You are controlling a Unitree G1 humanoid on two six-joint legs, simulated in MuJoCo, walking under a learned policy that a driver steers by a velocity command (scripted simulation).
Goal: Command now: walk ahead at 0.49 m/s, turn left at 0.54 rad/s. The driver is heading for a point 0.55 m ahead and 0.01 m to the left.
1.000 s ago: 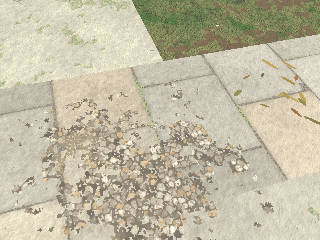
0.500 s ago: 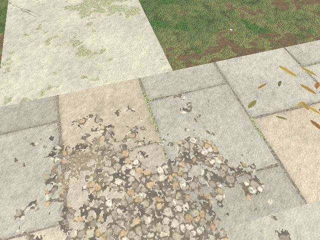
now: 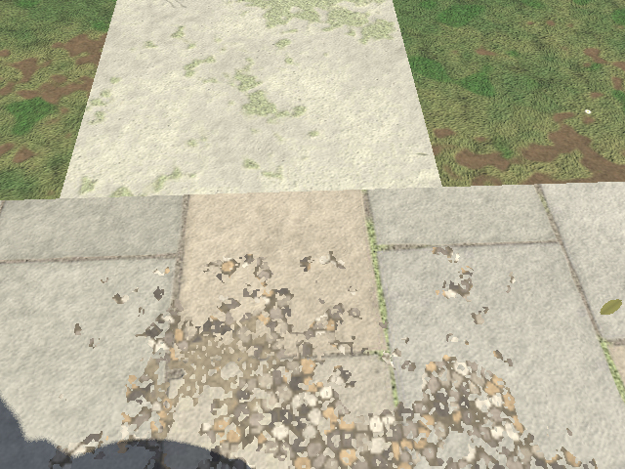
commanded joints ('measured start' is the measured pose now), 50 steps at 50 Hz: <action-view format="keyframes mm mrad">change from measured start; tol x32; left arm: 1 -38 77 16 -72 -1 13 -4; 50 275 11 -5 151 -27 91 37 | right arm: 1 43 -140 -29 -59 2 -14 -4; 50 -139 -49 52 -68 -18 -1 -32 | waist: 1 -1 47 6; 16 97 -209 -395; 50 66 129 -126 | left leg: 1 -26 265 -274 -165 205 106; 14 112 229 -288 266 679 -16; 16 -304 28 -129 810 -182 -79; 18 -449 107 -122 948 -249 -70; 37 -104 139 62 122 171 -82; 40 399 609 -361 174 1108 158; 50 -112 357 -121 -93 218 41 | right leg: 1 -42 12 -40 -123 127 35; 11 9 106 -26 -448 161 -5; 14 442 150 -58 -578 135 -74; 16 950 -290 538 -630 -24 -244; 21 500 -122 282 -803 90 -209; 35 541 -51 -19 -716 762 -155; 38 517 1 -32 -470 631 -103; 40 264 163 -77 -17 -392 -56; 50 414 105 -45 -310 -178 -16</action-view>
